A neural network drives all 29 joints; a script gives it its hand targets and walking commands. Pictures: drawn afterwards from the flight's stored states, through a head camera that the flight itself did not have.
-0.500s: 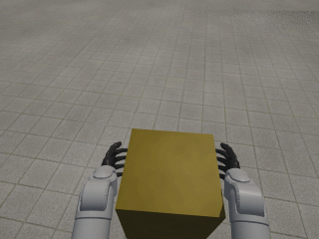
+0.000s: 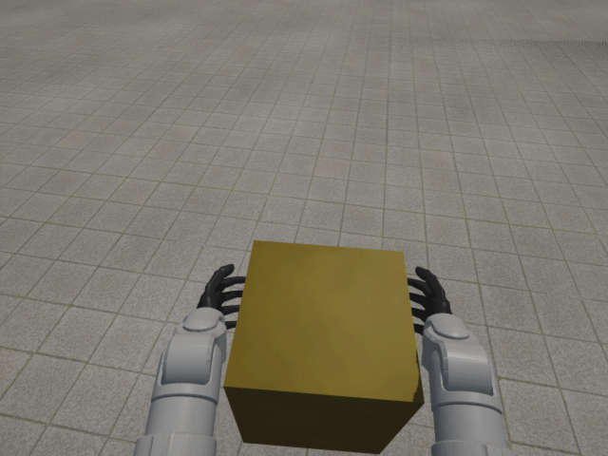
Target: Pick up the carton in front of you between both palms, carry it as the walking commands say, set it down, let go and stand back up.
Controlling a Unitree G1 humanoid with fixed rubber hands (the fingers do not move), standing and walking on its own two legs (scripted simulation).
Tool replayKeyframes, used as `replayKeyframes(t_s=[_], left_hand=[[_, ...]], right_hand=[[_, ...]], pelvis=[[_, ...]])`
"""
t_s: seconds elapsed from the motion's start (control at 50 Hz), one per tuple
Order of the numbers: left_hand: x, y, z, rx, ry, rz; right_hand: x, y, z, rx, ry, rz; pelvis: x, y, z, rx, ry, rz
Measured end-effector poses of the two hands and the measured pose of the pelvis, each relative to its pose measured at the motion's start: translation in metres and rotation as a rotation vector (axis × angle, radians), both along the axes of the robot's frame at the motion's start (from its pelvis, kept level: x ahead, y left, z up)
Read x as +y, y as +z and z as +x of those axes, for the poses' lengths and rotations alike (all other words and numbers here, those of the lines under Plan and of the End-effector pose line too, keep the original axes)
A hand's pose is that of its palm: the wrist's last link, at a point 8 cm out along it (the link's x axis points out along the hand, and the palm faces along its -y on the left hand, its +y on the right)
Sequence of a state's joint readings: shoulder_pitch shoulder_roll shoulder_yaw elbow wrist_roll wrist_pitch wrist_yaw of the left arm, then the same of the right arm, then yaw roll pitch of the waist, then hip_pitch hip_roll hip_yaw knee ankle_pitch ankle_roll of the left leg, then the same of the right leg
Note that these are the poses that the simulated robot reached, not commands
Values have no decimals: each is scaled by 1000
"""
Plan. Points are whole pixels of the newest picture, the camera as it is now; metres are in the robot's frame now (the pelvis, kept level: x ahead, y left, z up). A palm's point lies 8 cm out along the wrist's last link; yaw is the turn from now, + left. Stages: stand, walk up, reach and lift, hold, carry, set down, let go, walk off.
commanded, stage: carry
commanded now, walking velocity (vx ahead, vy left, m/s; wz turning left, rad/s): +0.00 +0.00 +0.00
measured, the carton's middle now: (319, 352) +0.28 +0.00 -0.04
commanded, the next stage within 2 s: hold in 1.02 s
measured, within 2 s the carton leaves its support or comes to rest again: neither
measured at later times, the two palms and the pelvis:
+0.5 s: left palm (203, 333) +0.26 +0.15 +0.04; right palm (434, 337) +0.27 -0.15 +0.04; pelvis -0.02 +0.01 +0.00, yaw +0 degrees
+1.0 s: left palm (198, 338) +0.26 +0.16 +0.04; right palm (430, 343) +0.26 -0.14 +0.04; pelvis -0.03 +0.01 +0.00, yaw +0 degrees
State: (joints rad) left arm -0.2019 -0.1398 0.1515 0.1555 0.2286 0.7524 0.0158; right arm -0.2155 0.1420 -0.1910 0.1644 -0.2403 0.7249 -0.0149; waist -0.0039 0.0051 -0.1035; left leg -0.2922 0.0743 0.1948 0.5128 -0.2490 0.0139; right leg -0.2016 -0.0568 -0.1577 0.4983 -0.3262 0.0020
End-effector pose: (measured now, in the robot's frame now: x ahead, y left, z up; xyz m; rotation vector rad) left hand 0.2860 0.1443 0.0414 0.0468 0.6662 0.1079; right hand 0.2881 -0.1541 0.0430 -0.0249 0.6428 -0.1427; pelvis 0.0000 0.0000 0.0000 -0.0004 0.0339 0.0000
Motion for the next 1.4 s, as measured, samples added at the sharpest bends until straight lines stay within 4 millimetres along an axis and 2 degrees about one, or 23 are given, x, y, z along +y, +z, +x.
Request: replayKeyframes(t_s=[0.4,1.04,1.26,1.4], left_hand=[[5,-4,-19,9,1,-4],[12,-4,-28,7,2,-3],[13,-7,-54,16,37,-23],[7,3,-64,-10,46,-13]], right_hand=[[5,-2,-18,9,2,-6],[12,-3,-28,7,0,-5],[13,4,-40,16,49,-39],[7,10,-48,-9,50,-16]], pelvis=[[5,0,-19,3,1,-3],[12,-1,-29,3,-1,-5],[2,6,-43,-152,29,4],[-6,4,-55,-198,37,5]])
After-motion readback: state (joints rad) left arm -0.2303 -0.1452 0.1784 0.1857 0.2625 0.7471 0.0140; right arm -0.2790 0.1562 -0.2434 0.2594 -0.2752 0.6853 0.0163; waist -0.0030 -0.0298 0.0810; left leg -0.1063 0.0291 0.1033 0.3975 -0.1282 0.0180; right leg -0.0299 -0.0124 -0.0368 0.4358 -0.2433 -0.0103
